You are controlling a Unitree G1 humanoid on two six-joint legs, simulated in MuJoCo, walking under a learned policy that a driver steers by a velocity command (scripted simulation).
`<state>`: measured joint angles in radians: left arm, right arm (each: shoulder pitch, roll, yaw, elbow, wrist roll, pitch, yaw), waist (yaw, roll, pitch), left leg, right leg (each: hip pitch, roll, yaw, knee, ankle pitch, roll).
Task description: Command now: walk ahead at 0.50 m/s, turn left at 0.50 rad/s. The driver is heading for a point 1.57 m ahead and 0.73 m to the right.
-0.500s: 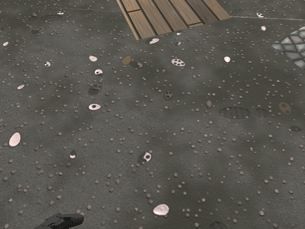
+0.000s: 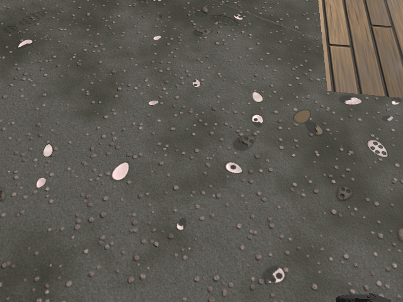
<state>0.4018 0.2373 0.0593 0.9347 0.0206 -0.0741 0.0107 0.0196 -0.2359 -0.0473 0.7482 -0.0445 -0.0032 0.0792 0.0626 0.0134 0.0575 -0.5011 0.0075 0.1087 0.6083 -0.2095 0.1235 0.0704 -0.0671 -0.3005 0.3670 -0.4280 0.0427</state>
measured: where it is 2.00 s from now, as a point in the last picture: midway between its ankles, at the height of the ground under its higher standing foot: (311, 165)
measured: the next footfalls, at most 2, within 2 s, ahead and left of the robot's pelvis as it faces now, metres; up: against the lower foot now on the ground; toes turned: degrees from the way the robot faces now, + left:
left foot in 0.02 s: +0.15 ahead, +0.08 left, +0.00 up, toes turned +5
right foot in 0.60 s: +0.44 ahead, -0.07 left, +0.00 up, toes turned -14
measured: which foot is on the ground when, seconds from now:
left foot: up 0.00-0.00, down 0.02-0.60, up 0.62-1.00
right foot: down 0.00-0.04, up 0.06-0.58, down 0.60-1.00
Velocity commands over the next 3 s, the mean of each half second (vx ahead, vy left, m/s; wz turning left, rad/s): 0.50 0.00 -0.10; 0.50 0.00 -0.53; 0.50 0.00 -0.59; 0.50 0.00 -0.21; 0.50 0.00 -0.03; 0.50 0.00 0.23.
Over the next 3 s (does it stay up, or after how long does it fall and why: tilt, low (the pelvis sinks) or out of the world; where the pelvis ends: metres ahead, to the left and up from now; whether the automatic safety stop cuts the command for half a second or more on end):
stays up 1.29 -0.74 0.02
